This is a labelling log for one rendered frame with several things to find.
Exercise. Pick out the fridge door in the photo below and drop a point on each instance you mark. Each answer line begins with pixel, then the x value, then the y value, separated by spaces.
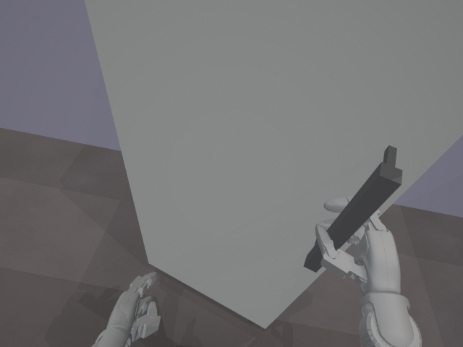
pixel 238 119

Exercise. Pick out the handle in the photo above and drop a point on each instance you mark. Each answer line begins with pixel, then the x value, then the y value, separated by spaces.
pixel 382 183

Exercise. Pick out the robot left hand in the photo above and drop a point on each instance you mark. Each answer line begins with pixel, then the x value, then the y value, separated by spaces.
pixel 128 310

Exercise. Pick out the robot right forearm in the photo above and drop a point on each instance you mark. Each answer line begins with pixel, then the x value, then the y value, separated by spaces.
pixel 386 322

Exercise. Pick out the robot right hand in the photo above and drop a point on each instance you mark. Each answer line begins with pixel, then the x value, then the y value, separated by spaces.
pixel 374 247

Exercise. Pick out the robot left forearm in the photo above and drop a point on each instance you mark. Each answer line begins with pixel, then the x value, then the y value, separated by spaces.
pixel 114 337

